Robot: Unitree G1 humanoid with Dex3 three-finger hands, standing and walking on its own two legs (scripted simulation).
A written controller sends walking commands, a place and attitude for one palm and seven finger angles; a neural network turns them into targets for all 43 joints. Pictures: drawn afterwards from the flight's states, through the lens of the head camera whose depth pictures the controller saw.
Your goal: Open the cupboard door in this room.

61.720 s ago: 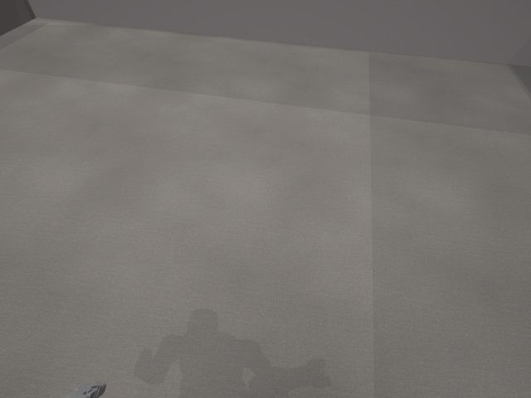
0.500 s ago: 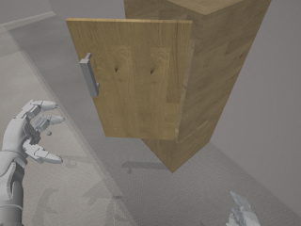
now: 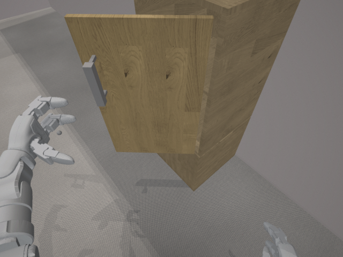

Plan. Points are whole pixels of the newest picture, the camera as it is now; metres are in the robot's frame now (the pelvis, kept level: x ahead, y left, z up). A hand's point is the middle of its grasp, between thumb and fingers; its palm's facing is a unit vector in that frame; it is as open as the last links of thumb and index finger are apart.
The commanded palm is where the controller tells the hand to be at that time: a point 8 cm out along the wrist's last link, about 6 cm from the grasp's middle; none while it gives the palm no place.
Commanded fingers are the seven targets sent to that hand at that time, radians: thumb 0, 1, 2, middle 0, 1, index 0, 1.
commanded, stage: move the hooked fingers beside the handle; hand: left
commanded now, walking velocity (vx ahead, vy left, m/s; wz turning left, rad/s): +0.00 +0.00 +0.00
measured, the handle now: (97, 81) +0.56 +0.25 +0.09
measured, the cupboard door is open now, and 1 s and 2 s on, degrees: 47 47 47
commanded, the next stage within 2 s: none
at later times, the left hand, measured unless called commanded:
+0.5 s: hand (64, 111) +0.41 +0.29 +0.11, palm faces +0.03 -1.00 -0.02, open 14.0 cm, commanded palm +0.39 +0.35 +0.11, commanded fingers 0.00 -0.50 0.30 -0.30 -1.20 -0.30 -1.20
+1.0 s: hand (67, 94) +0.48 +0.31 +0.10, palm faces +0.01 -1.00 +0.00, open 14.0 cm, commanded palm +0.47 +0.36 +0.10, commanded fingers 0.00 -0.50 0.30 -0.30 -1.20 -0.30 -1.20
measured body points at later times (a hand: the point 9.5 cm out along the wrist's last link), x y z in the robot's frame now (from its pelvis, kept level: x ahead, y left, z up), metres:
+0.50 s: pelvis +0.00 +0.00 -0.01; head +0.07 +0.01 +0.44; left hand +0.41 +0.34 +0.12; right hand +0.07 -0.27 -0.11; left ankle -0.04 +0.11 -0.72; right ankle +0.05 -0.10 -0.72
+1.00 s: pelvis +0.01 +0.02 -0.02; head +0.12 +0.04 +0.42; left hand +0.48 +0.36 +0.11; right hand +0.02 -0.26 -0.12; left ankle -0.04 +0.11 -0.72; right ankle +0.05 -0.10 -0.72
